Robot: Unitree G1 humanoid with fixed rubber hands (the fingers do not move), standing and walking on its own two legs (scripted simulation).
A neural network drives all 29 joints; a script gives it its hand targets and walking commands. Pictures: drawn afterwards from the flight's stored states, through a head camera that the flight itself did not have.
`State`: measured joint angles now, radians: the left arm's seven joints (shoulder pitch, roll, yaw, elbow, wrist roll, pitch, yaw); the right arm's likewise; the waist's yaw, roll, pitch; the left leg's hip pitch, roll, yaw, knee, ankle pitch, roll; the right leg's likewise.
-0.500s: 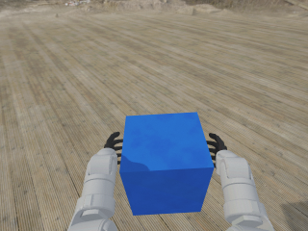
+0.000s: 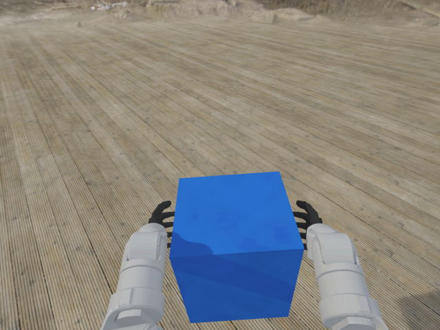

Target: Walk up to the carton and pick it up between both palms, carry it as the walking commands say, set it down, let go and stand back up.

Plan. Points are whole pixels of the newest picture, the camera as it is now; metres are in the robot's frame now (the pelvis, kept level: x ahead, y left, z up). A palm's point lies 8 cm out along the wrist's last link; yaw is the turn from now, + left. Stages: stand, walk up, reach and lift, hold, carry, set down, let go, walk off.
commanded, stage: reach and lift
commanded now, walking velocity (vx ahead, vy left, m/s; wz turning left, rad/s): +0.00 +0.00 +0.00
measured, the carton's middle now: (234, 248) +0.32 -0.01 -0.01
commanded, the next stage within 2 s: hold in 0.16 s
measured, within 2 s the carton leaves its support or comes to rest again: neither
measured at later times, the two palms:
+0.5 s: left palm (150, 264) +0.26 +0.16 +0.04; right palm (314, 251) +0.26 -0.15 +0.05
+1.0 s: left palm (157, 250) +0.28 +0.14 +0.05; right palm (320, 246) +0.27 -0.16 +0.06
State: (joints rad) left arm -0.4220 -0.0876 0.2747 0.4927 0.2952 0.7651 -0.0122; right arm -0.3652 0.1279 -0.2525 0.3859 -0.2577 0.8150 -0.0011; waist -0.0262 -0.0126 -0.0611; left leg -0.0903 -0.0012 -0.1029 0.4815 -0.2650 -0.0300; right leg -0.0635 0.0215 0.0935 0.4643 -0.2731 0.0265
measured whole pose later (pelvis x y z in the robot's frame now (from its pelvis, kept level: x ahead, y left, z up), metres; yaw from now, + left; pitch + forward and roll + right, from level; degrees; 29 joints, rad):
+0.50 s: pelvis -0.03 +0.00 +0.00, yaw +0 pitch -9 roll +0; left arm -0.29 -0.11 0.25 0.32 0.29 0.75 0.00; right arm -0.37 0.15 -0.27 0.35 -0.26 0.77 0.02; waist -0.03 -0.01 0.06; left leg -0.09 0.00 -0.10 0.47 -0.22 -0.03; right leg -0.07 0.02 0.10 0.46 -0.23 0.03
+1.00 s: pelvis +0.00 +0.00 +0.00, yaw +0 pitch -6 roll +0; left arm -0.21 -0.14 0.20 0.20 0.29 0.81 -0.02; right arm -0.17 0.14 -0.15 0.12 -0.26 0.83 0.02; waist -0.03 -0.01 -0.03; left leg -0.07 0.00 -0.10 0.42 -0.24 -0.03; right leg -0.06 0.02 0.10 0.42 -0.25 0.03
